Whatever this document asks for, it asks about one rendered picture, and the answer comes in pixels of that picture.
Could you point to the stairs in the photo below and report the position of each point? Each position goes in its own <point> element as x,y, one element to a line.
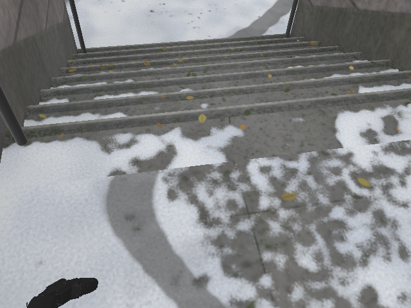
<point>140,79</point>

